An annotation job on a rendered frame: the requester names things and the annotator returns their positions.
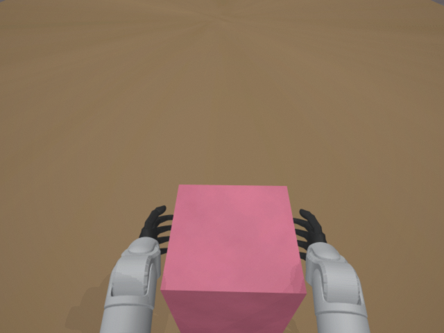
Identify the left robot forearm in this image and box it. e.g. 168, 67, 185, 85
100, 237, 161, 333

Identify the robot left hand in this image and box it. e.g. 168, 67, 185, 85
139, 205, 173, 255

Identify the robot right hand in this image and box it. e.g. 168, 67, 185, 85
293, 209, 327, 261

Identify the right robot forearm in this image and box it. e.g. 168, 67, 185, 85
305, 242, 370, 333

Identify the carton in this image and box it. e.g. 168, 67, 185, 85
160, 185, 307, 333

